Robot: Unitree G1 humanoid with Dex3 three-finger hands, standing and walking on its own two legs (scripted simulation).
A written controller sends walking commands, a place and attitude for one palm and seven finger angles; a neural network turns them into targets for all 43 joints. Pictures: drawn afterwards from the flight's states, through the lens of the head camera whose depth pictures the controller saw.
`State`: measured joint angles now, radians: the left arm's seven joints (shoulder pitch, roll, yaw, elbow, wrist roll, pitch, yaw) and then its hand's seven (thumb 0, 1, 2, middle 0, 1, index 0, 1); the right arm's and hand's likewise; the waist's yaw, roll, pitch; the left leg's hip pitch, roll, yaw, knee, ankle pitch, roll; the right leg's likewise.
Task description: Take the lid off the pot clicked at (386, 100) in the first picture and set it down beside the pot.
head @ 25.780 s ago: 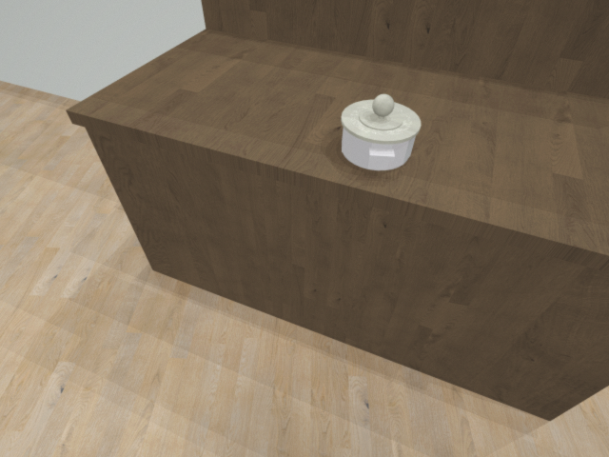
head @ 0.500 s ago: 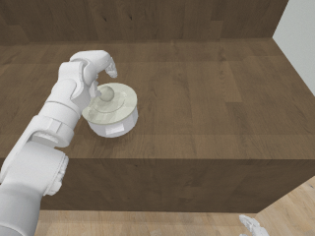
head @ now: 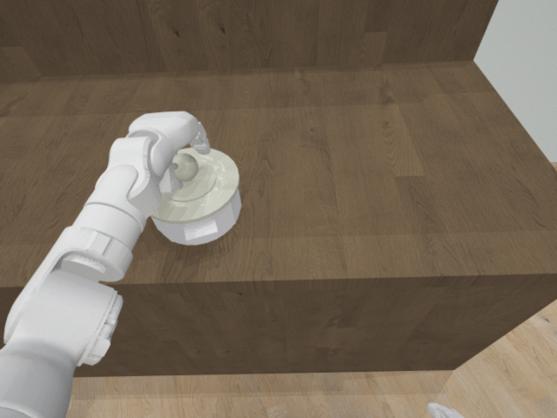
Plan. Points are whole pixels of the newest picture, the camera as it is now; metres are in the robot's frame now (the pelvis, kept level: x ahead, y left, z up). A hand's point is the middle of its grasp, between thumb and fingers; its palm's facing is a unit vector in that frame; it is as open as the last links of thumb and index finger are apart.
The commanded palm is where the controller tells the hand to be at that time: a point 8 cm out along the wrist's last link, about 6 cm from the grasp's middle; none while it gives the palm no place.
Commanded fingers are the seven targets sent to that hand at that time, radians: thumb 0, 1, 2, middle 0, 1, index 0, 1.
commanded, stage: lower the open fingers around the knob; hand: left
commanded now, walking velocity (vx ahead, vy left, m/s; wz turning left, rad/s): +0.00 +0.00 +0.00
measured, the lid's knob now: (183, 167) +0.49 +0.15 +0.09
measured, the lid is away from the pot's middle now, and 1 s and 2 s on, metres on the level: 0.00 0.00 0.01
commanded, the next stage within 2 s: close the fingers and squeeze the knob in 0.56 s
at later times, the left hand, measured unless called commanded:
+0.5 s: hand (181, 168) +0.46 +0.15 +0.11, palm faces -0.34 -0.03 -0.94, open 10.2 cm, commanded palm +0.45 +0.16 +0.17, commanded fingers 0.00 -0.34 1.49 -0.83 -0.08 -0.83 -0.08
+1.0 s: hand (173, 171) +0.46 +0.16 +0.11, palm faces -0.35 -0.03 -0.94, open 9.8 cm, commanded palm +0.46 +0.16 +0.17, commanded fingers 0.00 0.02 1.05 -0.57 -0.85 -0.57 -0.85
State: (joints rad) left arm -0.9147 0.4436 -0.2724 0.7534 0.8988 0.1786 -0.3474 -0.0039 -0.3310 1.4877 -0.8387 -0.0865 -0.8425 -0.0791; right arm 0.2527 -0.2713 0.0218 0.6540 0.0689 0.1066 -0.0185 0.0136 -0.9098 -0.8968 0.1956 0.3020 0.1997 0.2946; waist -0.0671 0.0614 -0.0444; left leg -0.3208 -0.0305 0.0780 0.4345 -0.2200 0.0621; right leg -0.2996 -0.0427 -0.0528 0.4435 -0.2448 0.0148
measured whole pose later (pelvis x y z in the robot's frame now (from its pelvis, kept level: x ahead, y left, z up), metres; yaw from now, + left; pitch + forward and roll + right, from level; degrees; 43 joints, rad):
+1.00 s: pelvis +0.00 -0.01 +0.00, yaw +0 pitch +7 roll +0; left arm -0.94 0.45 -0.29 0.84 0.90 0.15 -0.33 0.00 -0.09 1.10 -0.60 -0.67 -0.60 -0.66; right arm 0.22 -0.27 0.02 0.66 0.07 0.11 -0.04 0.01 -0.91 -0.90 0.20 0.30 0.20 0.29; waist -0.07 0.05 -0.05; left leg -0.34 -0.02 0.07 0.45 -0.23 0.05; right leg -0.31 -0.03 -0.06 0.45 -0.25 0.01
